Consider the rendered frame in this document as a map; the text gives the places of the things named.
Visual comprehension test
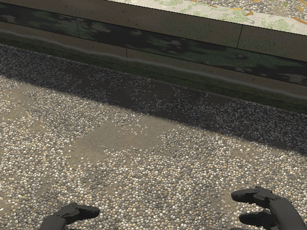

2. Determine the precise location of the robot left hand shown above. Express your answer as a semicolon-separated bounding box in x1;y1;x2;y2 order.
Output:
38;201;100;230

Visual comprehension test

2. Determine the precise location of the robot right hand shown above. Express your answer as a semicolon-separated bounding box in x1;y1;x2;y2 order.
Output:
230;186;307;230

